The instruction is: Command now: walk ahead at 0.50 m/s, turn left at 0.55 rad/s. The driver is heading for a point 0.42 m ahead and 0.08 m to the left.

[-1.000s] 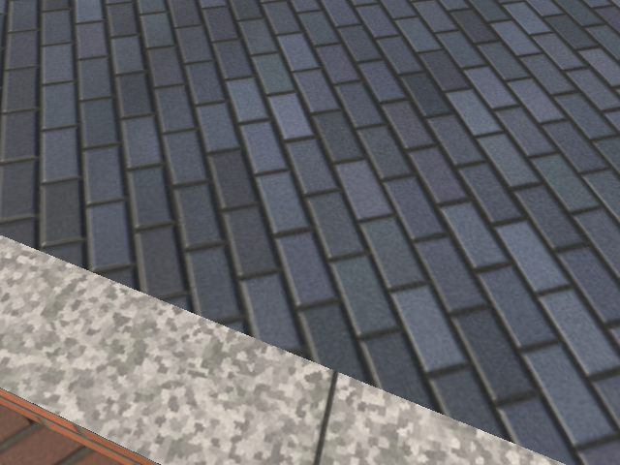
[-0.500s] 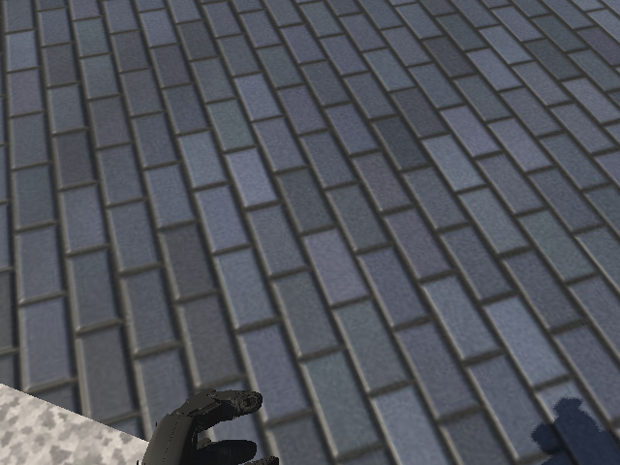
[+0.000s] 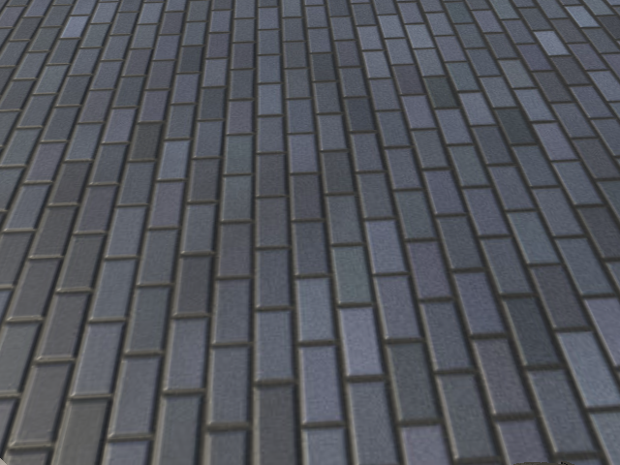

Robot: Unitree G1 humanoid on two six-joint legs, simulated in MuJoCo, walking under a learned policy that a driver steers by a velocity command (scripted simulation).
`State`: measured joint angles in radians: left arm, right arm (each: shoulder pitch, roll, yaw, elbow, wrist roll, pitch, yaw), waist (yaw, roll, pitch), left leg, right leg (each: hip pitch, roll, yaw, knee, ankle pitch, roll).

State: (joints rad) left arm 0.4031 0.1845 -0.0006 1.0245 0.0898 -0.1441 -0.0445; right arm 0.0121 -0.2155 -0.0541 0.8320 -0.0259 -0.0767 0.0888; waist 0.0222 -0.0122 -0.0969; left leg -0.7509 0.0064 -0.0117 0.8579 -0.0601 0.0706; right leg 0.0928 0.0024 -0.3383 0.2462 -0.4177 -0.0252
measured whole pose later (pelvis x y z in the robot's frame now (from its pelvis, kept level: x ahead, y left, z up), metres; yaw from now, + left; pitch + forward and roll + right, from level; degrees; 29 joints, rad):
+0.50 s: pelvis +0.31 +0.01 -0.01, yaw +17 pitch +4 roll +0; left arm 0.01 0.22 0.03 0.70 0.03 -0.14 0.02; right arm 0.32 -0.25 -0.08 0.80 0.02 -0.04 -0.03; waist -0.05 0.02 -0.01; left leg -0.26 -0.13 -0.22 0.91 -0.56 0.00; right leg -0.56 0.01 0.01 0.55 -0.06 -0.01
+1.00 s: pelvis +0.40 +0.04 +0.00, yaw +18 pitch +0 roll +0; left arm 0.22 0.20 0.05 0.91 0.01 -0.03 0.02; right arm 0.23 -0.18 -0.04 0.82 -0.01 0.00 -0.04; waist 0.02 0.00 0.00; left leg -0.27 0.01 -0.05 0.60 -0.33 -0.02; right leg -0.34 0.00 -0.02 0.56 -0.23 0.00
